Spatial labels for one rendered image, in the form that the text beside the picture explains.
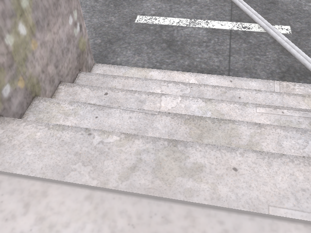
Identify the stairs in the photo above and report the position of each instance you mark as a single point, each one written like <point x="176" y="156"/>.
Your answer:
<point x="245" y="113"/>

